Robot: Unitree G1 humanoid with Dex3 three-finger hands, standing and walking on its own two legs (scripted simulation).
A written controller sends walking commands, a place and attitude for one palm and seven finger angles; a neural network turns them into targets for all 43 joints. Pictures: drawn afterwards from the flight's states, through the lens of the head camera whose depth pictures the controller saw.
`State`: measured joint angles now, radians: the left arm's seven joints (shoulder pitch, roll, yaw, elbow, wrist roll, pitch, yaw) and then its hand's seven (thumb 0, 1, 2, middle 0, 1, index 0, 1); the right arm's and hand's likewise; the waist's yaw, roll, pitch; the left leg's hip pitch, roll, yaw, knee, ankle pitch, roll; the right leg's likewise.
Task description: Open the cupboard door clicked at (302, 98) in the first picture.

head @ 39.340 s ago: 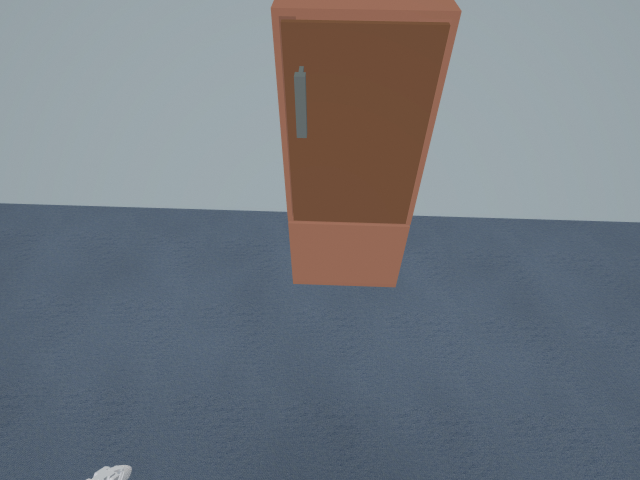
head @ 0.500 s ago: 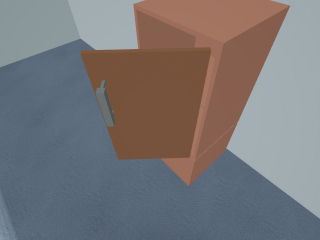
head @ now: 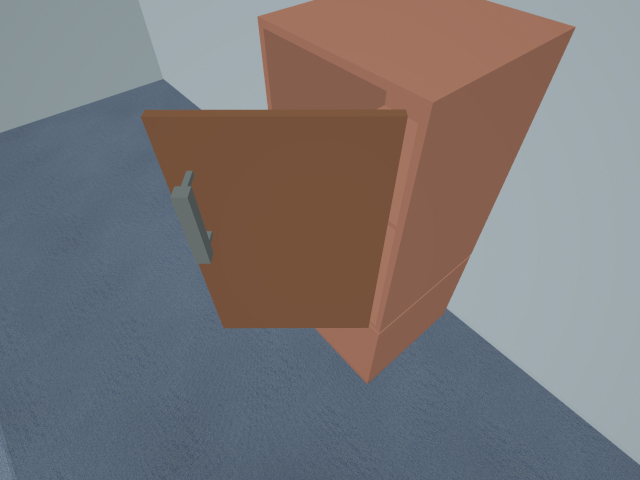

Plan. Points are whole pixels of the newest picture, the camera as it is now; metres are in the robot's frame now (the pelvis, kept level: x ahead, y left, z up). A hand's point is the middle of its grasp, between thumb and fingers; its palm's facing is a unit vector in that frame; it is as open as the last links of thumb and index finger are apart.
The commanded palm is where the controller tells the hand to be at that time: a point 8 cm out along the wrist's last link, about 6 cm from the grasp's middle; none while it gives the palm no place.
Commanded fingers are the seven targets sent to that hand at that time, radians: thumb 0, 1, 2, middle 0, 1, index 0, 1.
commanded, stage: come to a stop and stand still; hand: left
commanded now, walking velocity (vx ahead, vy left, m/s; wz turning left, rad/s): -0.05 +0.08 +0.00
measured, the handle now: (196, 218) +0.49 +0.24 +0.02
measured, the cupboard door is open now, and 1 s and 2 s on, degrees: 49 49 49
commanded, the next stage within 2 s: look again from close up in 1.20 s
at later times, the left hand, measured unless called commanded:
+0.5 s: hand out of the picture +0.00 +0.16 -0.17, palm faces +0.01 -0.98 -0.22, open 7.3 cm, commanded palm none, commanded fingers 0.00 0.90 0.90 -0.20 -0.30 -0.20 -0.30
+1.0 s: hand out of the picture +0.02 +0.20 -0.18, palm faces +0.01 -0.98 -0.20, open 7.4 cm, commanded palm none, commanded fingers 0.00 0.90 0.90 -0.20 -0.30 -0.20 -0.30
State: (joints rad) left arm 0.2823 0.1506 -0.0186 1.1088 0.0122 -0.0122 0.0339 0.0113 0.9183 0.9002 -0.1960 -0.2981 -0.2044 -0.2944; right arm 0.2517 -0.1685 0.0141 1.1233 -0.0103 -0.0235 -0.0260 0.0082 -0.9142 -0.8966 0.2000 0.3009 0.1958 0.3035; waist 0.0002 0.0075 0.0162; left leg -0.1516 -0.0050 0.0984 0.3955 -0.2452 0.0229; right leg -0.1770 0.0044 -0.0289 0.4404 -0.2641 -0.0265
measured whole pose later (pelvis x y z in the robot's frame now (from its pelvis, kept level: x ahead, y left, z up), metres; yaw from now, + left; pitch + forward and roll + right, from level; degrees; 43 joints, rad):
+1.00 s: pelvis -0.01 +0.02 +0.00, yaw +1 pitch -1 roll +0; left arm 0.25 0.17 -0.01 1.08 0.01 -0.01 0.03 0.01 0.90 0.90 -0.20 -0.30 -0.20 -0.29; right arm 0.27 -0.17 0.02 1.10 -0.02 -0.03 -0.02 0.01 -0.91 -0.90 0.20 0.30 0.20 0.30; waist 0.00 0.00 0.04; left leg -0.18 -0.03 0.08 0.45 -0.27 0.05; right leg -0.19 -0.02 -0.03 0.48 -0.28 0.00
